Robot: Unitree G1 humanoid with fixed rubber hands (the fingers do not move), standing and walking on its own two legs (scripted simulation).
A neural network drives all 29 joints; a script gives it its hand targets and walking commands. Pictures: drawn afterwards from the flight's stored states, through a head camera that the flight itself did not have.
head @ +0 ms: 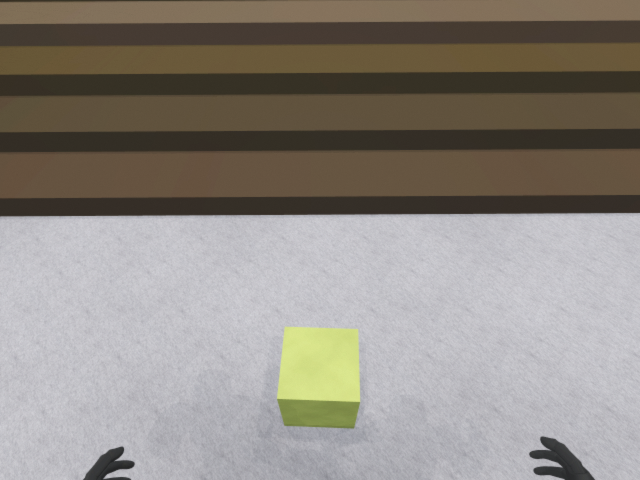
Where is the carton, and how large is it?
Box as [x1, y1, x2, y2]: [277, 327, 359, 428]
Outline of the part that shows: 285,327 277,400 284,425 353,428 359,404 357,329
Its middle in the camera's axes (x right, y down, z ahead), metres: +0.00 +0.42 +1.13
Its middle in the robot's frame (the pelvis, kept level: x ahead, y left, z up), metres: +0.47 +0.02 -0.66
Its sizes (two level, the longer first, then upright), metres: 0.210 0.200 0.250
